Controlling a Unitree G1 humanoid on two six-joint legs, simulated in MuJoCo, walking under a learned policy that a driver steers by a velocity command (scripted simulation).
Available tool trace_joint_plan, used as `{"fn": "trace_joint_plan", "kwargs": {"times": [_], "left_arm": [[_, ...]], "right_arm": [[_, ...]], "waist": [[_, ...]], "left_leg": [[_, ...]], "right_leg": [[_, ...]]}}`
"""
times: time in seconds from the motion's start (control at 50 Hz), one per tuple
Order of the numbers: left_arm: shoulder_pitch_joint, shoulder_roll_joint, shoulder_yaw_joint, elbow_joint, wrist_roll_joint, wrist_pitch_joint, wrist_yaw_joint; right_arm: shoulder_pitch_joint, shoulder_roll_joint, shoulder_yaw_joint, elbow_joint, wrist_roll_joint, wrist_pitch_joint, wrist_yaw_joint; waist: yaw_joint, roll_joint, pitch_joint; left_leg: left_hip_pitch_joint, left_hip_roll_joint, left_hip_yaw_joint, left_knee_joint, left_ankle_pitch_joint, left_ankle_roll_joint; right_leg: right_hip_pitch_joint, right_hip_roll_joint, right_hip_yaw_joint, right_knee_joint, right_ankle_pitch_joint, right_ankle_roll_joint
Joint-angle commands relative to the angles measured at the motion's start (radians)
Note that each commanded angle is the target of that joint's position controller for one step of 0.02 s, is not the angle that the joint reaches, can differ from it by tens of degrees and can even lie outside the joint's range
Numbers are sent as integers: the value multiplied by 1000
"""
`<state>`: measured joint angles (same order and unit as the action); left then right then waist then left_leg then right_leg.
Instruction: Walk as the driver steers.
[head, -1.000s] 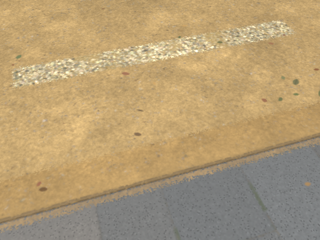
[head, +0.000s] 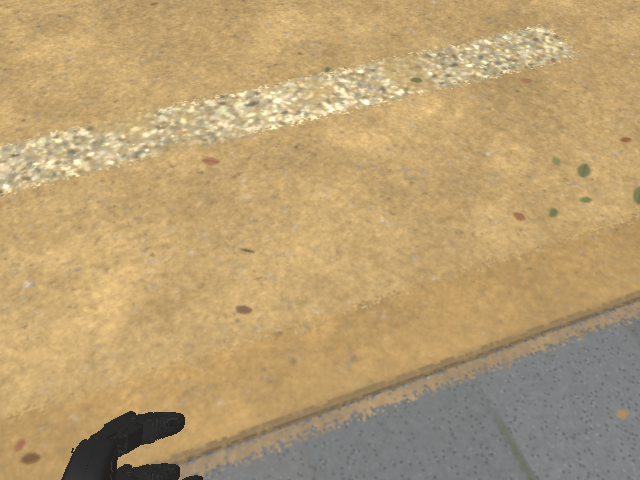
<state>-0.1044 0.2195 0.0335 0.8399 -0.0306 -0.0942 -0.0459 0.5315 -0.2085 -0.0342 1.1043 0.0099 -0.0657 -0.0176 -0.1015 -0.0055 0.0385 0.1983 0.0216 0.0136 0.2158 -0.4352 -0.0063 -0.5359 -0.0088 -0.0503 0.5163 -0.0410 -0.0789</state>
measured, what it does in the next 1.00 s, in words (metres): walks ahead, turning left: right foot, then left foot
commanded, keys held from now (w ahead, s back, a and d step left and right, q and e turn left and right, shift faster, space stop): w+q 0.80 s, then w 0.20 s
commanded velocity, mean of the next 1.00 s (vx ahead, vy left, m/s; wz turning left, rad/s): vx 0.49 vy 0.00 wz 0.45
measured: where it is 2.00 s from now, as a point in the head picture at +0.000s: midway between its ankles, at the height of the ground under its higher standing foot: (164, 278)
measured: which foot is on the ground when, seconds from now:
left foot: down 0.00-0.02, up 0.04-0.54, down 0.56-1.00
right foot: up 0.00-0.00, down 0.02-0.58, up 0.60-1.00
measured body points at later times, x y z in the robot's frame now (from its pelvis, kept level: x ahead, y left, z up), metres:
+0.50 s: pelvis +0.28 +0.01 +0.01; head +0.30 +0.03 +0.46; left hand +0.21 +0.27 -0.14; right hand +0.51 -0.18 -0.09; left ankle +0.42 +0.17 -0.69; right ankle +0.15 -0.12 -0.72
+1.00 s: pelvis +0.56 +0.12 +0.02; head +0.58 +0.14 +0.47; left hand +0.64 +0.43 -0.08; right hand +0.72 -0.12 -0.09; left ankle +0.42 +0.15 -0.72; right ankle +0.79 +0.07 -0.69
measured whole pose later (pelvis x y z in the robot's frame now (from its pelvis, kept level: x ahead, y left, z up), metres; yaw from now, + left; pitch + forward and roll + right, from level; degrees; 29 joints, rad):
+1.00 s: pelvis +0.56 +0.12 +0.02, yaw +29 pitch +2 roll +1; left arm 0.00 0.27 0.04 0.81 0.00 -0.11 -0.02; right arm 0.35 -0.26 -0.08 0.81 0.01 -0.07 -0.01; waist -0.07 -0.05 0.02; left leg -0.04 -0.10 -0.12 0.33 -0.33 0.07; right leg -0.59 -0.04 0.04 0.51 0.08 0.01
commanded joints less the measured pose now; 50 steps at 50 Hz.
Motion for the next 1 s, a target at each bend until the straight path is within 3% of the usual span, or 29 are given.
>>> {"fn": "trace_joint_plan", "kwargs": {"times": [0.02, 0.04, 0.06, 0.08, 0.1, 0.12, 0.14, 0.18, 0.26, 0.36, 0.42, 0.46, 0.52, 0.54, 0.56, 0.58, 0.6, 0.62, 0.64, 0.66, 0.68, 0.7, 0.74, 0.78, 0.88, 0.94, 1.0], "left_arm": [[427, 243, 90, 58, 6, -6, 24], [528, 320, 102, 86, 27, -1, 25], [505, 232, 75, 87, 25, -1, 22], [397, 180, 58, 78, 19, -7, 23], [305, 142, 46, 63, 17, -15, 21], [252, 110, 39, 66, 26, -24, 15], [223, 83, 32, 74, 37, -31, 12], [228, 69, 32, 97, 41, -35, 13], [262, 120, 42, 123, 47, -38, 40], [329, 167, 48, 127, 44, -25, 68], [409, 188, 53, 143, 32, -7, 73], [436, 202, 60, 147, 23, 11, 72], [403, 244, 73, 123, 16, 34, 77], [386, 255, 76, 114, 15, 43, 79], [372, 247, 71, 103, 14, 46, 80], [400, 183, 49, 73, 44, 33, 75], [457, 67, 12, 18, 38, -9, 56], [312, 171, 35, -6, -3, -51, 41], [253, 180, 38, -30, -25, -69, 36], [256, 168, 37, -16, -9, -73, 44], [269, 181, 49, -5, 12, -63, 50], [289, 183, 54, -3, 18, -46, 49], [290, 159, 55, -14, 34, -21, 49], [222, 139, 50, -44, 46, -10, 54], [61, 99, 28, -85, 35, -20, 39], [8, 123, 29, -109, 25, -30, 27], [8, 159, 36, -122, 26, -43, 15]], "right_arm": [[-67, -156, -21, -82, -15, 3, 1], [69, 3, 18, -96, -7, -11, 10], [33, -60, 1, -79, 20, -36, 13], [-72, -129, -23, -121, 48, -47, 11], [-128, -133, -28, -134, 48, -48, 1], [-149, -118, -36, -136, 34, -41, -9], [-123, -94, -42, -129, 29, -24, -12], [-97, -49, -45, -130, 32, 8, -10], [-227, -77, -60, -204, 19, 29, -9], [-398, -64, -47, -270, 10, 11, 31], [-510, -52, -33, -327, 10, 10, 54], [-549, -58, -31, -365, 12, 12, 69], [-482, -114, -55, -391, 15, 18, 83], [-372, -154, -77, -373, 20, 19, 83], [-203, -219, -113, -333, 23, 21, 71], [-88, -324, -144, -307, 23, 32, 44], [-134, -373, -142, -340, 15, 18, 48], [-106, -276, -113, -342, 3, 8, 54], [-147, -231, -101, -342, -1, -4, 51], [-225, -201, -92, -358, 3, -12, 51], [-287, -170, -82, -374, 2, -14, 49], [-314, -155, -74, -388, -7, -15, 45], [-304, -175, -77, -389, 1, -18, 34], [-267, -208, -85, -385, 5, -19, 19], [-199, -198, -80, -361, 5, -12, 4], [-153, -194, -77, -329, 6, -14, 8], [-133, -202, -80, -312, 5, -4, 0]], "waist": [[298, 94, -234], [224, -186, -437], [243, -187, -432], [213, -160, -234], [176, -89, -136], [142, -52, -83], [103, -71, -62], [76, -90, -40], [73, -57, 30], [121, -15, 53], [165, 6, 82], [170, -4, 84], [100, -70, -2], [34, -81, -65], [-54, -57, -153], [-57, 130, -244], [48, 289, -379], [-25, 136, -368], [-10, 107, -242], [44, -2, -162], [82, -7, -125], [110, 9, -112], [128, 8, -92], [115, 15, -62], [42, 85, -31], [18, 101, -9], [30, 113, -1]], "left_leg": [[-396, 150, -44, 557, 849, 84], [-755, -42, -21, 957, 135, 17], [-836, -45, -171, 1114, -116, 37], [-916, 8, -151, 1163, -52, 52], [-886, 63, -126, 1129, 48, 61], [-830, 95, -118, 1078, 113, 64], [-761, 123, -126, 1036, 152, 69], [-715, 136, -119, 999, 167, 78], [-866, 144, -139, 883, 310, 55], [-894, 120, -56, 602, 507, 43], [-938, 108, -8, 498, 487, 57], [-949, 90, 24, 454, 411, 75], [-766, -5, 113, 440, 260, 128], [-620, -52, 133, 422, 238, 156], [-361, -89, 111, 349, 301, 197], [-67, 107, -202, 333, 314, 264], [200, 323, -822, 137, 121, 475], [204, 313, -807, 53, 121, 415], [99, 281, -646, 61, 201, 369], [-65, 234, -516, 62, 319, 334], [-190, 198, -425, 54, 418, 311], [-271, 174, -384, 32, 467, 302], [-349, 152, -336, 6, 540, 307], [-390, 131, -292, -9, 574, 304], [-431, 70, -202, -8, 438, 224], [-358, 115, -245, 17, 390, 217], [-223, 179, -299, 83, 466, 208]], "right_leg": [[706, -98, 138, 43, -55, -95], [1044, -388, 629, -77, -321, -246], [965, -407, 808, -230, -420, -237], [797, -375, 633, -254, -401, -174], [622, -343, 480, -281, -295, -139], [483, -306, 366, -312, -201, -111], [397, -263, 260, -340, -149, -87], [318, -237, 158, -381, -108, -85], [316, -247, 56, -432, -48, -108], [407, -237, -75, -433, 51, -86], [531, -266, -115, -396, 99, -81], [615, -287, -137, -341, 189, -71], [661, -293, -185, -137, 671, -38], [639, -280, -198, 26, 787, -22], [526, -239, -214, 259, 715, 16], [238, -169, -214, 598, 174, 63], [-139, 59, -16, 908, -540, 107], [-252, 10, 147, 941, -503, 73], [-300, -33, 137, 888, -413, 44], [-243, -81, 138, 795, -338, 41], [-167, -111, 137, 706, -299, 50], [-100, -128, 142, 669, -276, 59], [-68, -123, 123, 578, -246, 94], [-93, -105, 106, 455, -156, 127], [-4, -42, 70, 81, 178, 128], [-8, -38, 84, 15, 194, 103], [-40, -35, 91, -31, 76, 59]]}}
